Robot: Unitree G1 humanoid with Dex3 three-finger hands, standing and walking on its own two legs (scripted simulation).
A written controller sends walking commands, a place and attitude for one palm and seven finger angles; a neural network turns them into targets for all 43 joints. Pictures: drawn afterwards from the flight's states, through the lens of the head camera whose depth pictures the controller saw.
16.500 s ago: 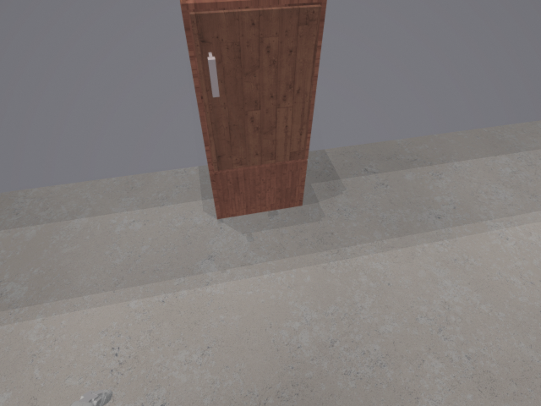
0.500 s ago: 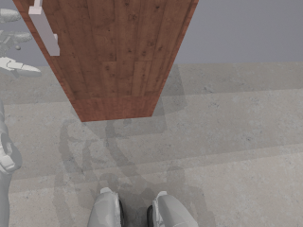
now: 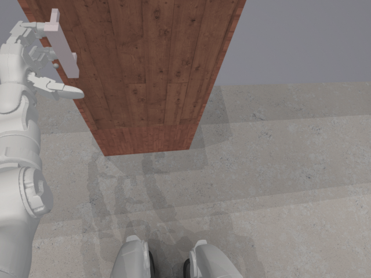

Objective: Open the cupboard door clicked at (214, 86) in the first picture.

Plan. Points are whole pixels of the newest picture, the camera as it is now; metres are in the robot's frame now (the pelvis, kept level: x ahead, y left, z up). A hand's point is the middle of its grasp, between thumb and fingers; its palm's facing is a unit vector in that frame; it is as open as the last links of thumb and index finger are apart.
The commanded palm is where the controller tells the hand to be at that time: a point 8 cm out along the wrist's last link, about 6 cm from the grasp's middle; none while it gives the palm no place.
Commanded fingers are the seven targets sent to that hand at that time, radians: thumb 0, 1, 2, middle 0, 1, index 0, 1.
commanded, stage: slide the fingers in behind the handle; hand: left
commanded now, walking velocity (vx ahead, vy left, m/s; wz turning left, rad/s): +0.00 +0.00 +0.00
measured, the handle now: (64, 45) +0.58 +0.21 +0.08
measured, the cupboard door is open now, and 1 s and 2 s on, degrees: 0 0 1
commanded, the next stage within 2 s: close the thumb around the handle in 0.88 s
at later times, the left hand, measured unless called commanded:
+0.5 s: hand (72, 68) +0.53 +0.19 +0.07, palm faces +0.05 -1.00 +0.00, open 13.9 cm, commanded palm +0.51 +0.22 +0.07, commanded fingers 0.00 -0.50 0.30 -0.30 -1.20 -0.30 -1.20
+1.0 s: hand (73, 66) +0.53 +0.18 +0.08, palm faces +0.06 -1.00 -0.01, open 13.9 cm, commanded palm +0.51 +0.22 +0.07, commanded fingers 0.00 -0.39 0.35 -0.31 -1.21 -0.31 -1.21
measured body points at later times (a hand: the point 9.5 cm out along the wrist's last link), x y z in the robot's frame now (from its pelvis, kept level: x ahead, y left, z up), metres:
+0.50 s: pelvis +0.00 -0.02 +0.00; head +0.15 +0.01 +0.42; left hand +0.52 +0.24 +0.07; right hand -0.01 -0.28 -0.11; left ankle +0.04 +0.07 -0.65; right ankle -0.02 -0.12 -0.65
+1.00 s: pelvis +0.00 -0.02 +0.00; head +0.14 +0.01 +0.43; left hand +0.52 +0.24 +0.08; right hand -0.01 -0.28 -0.11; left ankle +0.04 +0.07 -0.65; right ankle -0.02 -0.12 -0.65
